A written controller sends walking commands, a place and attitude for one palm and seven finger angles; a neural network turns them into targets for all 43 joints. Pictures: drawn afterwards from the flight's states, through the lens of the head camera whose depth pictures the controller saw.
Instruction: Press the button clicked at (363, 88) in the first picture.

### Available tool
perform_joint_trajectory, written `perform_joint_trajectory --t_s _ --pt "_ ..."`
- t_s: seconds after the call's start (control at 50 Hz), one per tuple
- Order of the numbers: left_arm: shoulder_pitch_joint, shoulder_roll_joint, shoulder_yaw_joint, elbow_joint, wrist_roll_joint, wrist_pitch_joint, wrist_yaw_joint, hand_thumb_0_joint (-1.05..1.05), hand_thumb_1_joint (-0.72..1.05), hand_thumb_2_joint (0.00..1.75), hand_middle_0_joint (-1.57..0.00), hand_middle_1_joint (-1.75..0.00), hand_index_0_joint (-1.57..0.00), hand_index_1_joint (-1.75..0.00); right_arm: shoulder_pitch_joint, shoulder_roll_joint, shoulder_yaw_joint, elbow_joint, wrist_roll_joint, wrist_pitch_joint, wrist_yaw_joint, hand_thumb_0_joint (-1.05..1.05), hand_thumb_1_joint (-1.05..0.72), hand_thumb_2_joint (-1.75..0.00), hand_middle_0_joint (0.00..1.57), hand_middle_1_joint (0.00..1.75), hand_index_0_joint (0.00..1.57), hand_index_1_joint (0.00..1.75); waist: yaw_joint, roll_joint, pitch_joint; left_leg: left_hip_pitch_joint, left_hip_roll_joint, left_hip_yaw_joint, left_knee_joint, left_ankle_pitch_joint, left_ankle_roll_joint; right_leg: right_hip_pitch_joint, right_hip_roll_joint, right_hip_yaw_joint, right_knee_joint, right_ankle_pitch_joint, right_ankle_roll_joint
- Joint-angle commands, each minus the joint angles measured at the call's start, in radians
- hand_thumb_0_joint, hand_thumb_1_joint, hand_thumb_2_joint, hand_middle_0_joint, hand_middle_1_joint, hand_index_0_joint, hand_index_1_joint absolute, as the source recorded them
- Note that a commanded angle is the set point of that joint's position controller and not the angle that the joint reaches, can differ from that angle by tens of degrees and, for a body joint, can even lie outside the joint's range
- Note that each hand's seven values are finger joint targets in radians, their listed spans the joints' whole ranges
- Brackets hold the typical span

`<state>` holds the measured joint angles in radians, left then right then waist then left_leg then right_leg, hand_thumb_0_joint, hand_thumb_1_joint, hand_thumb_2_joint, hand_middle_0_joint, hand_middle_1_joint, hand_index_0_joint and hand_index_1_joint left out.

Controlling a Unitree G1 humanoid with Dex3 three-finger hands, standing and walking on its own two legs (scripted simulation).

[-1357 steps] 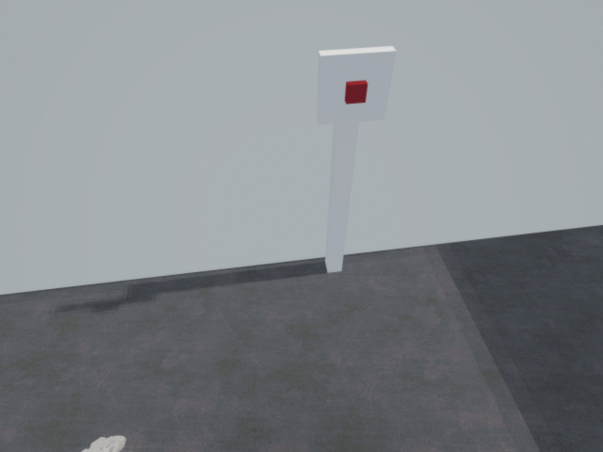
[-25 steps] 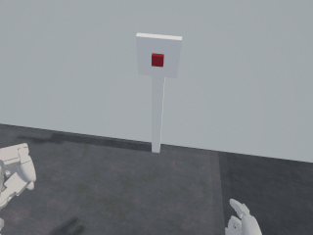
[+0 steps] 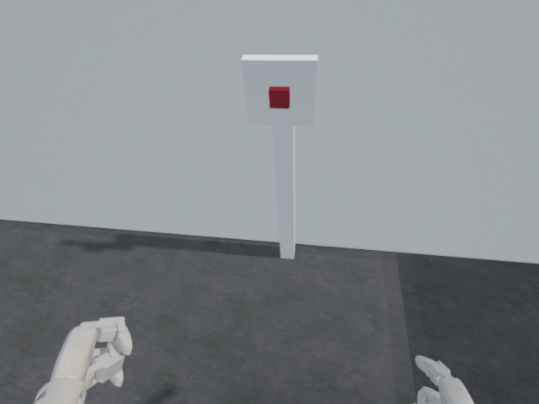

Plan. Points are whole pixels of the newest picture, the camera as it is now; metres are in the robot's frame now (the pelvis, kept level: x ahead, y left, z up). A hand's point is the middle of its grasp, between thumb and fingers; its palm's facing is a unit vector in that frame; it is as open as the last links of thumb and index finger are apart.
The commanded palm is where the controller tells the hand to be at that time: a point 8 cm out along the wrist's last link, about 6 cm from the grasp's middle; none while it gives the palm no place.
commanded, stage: let the arm hang, fingers relaxed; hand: left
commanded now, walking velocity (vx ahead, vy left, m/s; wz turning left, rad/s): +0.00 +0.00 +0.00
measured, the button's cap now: (279, 96) +0.79 +0.03 +0.05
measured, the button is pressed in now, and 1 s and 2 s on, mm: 0 0 0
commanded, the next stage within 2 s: stand and wait in 0.96 s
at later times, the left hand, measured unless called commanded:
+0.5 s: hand out of the picture -0.03 +0.17 -0.16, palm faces +0.02 -0.97 -0.23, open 6.1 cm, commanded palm none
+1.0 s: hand out of the picture +0.00 +0.15 -0.17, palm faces +0.04 -0.98 -0.17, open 7.4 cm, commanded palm none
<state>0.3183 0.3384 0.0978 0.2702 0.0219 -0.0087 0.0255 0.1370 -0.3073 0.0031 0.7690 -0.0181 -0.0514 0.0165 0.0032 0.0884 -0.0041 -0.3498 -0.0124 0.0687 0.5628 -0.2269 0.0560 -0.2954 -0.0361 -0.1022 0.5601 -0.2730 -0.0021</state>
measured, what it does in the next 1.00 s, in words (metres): stands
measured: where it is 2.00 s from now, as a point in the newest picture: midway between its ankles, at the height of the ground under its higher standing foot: outside the picture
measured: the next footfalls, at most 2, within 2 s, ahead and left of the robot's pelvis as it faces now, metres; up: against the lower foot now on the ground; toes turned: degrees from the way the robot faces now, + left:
none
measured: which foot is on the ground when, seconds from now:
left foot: down 0.00-1.00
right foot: down 0.00-1.00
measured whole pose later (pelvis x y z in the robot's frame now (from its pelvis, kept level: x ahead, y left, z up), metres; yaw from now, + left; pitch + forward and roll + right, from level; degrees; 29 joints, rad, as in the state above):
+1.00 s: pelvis +0.01 -0.01 +0.01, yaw +0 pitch -2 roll +0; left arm 0.28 0.12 0.01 1.15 0.01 0.00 0.03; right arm 0.31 -0.12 0.01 1.13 -0.02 0.01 -0.04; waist 0.00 0.01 0.05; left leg -0.22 0.00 0.07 0.42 -0.17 0.03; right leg -0.17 -0.02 -0.10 0.43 -0.22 -0.02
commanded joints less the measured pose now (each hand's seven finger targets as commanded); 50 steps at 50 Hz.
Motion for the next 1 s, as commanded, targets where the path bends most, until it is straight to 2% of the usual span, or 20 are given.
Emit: perform_joint_trajectory --t_s 0.0,0.02,0.04,0.08,0.12,0.14,0.18,0.22,0.34,0.44,0.52,0.58,0.78,0.98 --pt "-0.015 0.066 -0.028 0.195 0.009 -0.004 -0.021 0.00 0.90 0.90 -1.01 -1.18 -1.01 -1.18 0.033 -0.122 -0.040 -0.044 -0.008 0.014 -0.009 0.00 -0.90 -0.90 0.20 0.30 0.20 0.30 -0.010 -0.276 -0.054 0.019 0.122 -0.171 -0.112 0.093 0.002 0.068 -0.085 0.138 -0.100 0.040 -0.052" --pt "-0.033 0.057 -0.038 0.259 0.006 0.001 -0.018 0.00 0.90 0.90 -0.97 -1.14 -0.97 -1.14 0.045 -0.106 -0.034 -0.022 -0.010 0.025 -0.010 0.00 -0.90 -0.90 0.20 0.30 0.20 0.30 -0.015 -0.279 -0.059 0.056 0.107 -0.154 -0.094 0.090 -0.006 0.043 -0.103 0.152 -0.119 0.032 -0.060" --pt "-0.045 0.046 -0.050 0.311 0.003 0.009 -0.013 0.00 0.90 0.90 -0.93 -1.10 -0.93 -1.10 0.056 -0.085 -0.027 -0.008 -0.012 0.036 -0.011 0.00 -0.90 -0.90 0.20 0.30 0.20 0.30 -0.020 -0.240 -0.048 0.076 0.098 -0.145 -0.092 0.091 -0.012 0.023 -0.108 0.152 -0.128 0.013 -0.064" --pt "-0.057 0.030 -0.064 0.406 -0.002 0.015 -0.010 0.00 0.90 0.90 -0.86 -1.02 -0.86 -1.02 0.060 -0.057 -0.015 0.035 -0.014 0.047 -0.013 0.00 -0.90 -0.90 0.20 0.30 0.20 0.30 -0.017 -0.106 -0.040 0.080 0.102 -0.145 -0.133 0.074 -0.015 0.036 -0.095 0.150 -0.130 -0.009 -0.057" --pt "-0.042 0.025 -0.067 0.490 -0.004 0.013 -0.007 0.00 0.90 0.90 -0.79 -0.94 -0.79 -0.94 0.064 -0.041 -0.011 0.072 -0.013 0.052 -0.017 0.00 -0.90 -0.90 0.20 0.30 0.20 0.30 -0.006 -0.003 -0.027 0.046 0.108 -0.150 -0.173 0.029 -0.015 0.085 -0.081 0.140 -0.140 -0.020 -0.047" --pt "-0.032 0.031 -0.067 0.525 -0.005 0.012 -0.005 0.00 0.90 0.90 -0.75 -0.90 -0.75 -0.90 0.071 -0.040 -0.009 0.085 -0.010 0.055 -0.019 0.00 -0.90 -0.90 0.20 0.30 0.20 0.30 0.000 0.011 -0.020 0.035 0.106 -0.155 -0.176 0.015 -0.017 0.103 -0.078 0.135 -0.151 -0.028 -0.046" --pt "-0.016 0.007 -0.066 0.604 -0.011 0.010 -0.003 0.00 0.90 0.90 -0.68 -0.82 -0.68 -0.82 0.093 -0.007 -0.010 0.130 -0.011 0.062 -0.025 0.00 -0.90 -0.90 0.20 0.30 0.20 0.30 0.001 0.077 0.003 0.028 0.102 -0.148 -0.192 -0.042 -0.022 0.103 -0.081 0.143 -0.176 -0.050 -0.054" --pt "-0.003 -0.006 -0.059 0.653 -0.009 0.010 -0.004 0.00 0.90 0.90 -0.60 -0.74 -0.60 -0.74 0.118 0.006 -0.014 0.157 -0.012 0.067 -0.029 0.00 -0.90 -0.90 0.20 0.30 0.20 0.30 0.000 0.102 0.015 0.018 0.101 -0.148 -0.203 -0.102 -0.023 0.108 -0.081 0.138 -0.199 -0.072 -0.060" --pt "-0.012 -0.025 -0.068 0.753 -0.013 0.007 -0.002 0.00 0.90 0.90 -0.38 -0.50 -0.38 -0.50 0.215 0.027 -0.021 0.235 -0.006 0.075 -0.038 0.00 -0.90 -0.90 0.20 0.30 0.20 0.30 -0.017 -0.077 0.074 0.071 0.102 -0.136 -0.188 -0.082 -0.023 0.031 -0.090 0.140 -0.263 -0.148 -0.066" --pt "0.013 -0.055 -0.073 0.806 -0.013 0.006 0.004 0.00 0.90 0.90 -0.20 -0.30 -0.20 -0.30 0.250 0.055 -0.017 0.283 -0.006 0.073 -0.042 0.00 -0.90 -0.90 0.20 0.30 0.20 0.30 -0.012 -0.124 0.099 0.089 0.101 -0.123 -0.195 -0.057 -0.020 0.011 -0.087 0.138 -0.271 -0.147 -0.061" --pt "0.021 -0.079 -0.073 0.831 -0.014 0.004 0.007 0.00 0.90 0.90 -0.20 -0.30 -0.20 -0.30 0.267 0.084 -0.013 0.312 -0.007 0.069 -0.044 0.00 -0.90 -0.90 0.20 0.30 0.20 0.30 -0.013 -0.135 0.109 0.092 0.100 -0.113 -0.202 -0.037 -0.020 0.010 -0.088 0.134 -0.266 -0.130 -0.059" --pt "0.029 -0.091 -0.072 0.841 -0.014 0.004 0.010 0.00 0.90 0.90 -0.20 -0.30 -0.20 -0.30 0.264 0.100 -0.011 0.326 -0.007 0.065 -0.046 0.00 -0.90 -0.90 0.20 0.30 0.20 0.30 -0.008 -0.095 0.122 0.077 0.104 -0.119 -0.221 -0.035 -0.018 0.022 -0.081 0.130 -0.252 -0.099 -0.055" --pt "0.039 -0.121 -0.070 0.860 -0.013 0.000 0.012 0.00 0.90 0.90 -0.20 -0.30 -0.20 -0.30 0.243 0.116 -0.010 0.340 -0.004 0.055 -0.055 0.00 -0.90 -0.90 0.20 0.30 0.20 0.30 0.000 -0.041 0.113 0.076 0.114 -0.126 -0.247 0.004 -0.020 0.079 -0.072 0.112 -0.230 0.012 -0.047" --pt "0.037 -0.125 -0.069 0.867 -0.012 -0.003 0.011 0.00 0.90 0.90 -0.20 -0.30 -0.20 -0.30 0.237 0.104 -0.012 0.341 -0.003 0.052 -0.058 0.00 -0.90 -0.90 0.20 0.30 0.20 0.30 -0.004 -0.075 0.092 0.118 0.117 -0.126 -0.250 0.030 -0.019 0.089 -0.075 0.108 -0.238 0.031 -0.043"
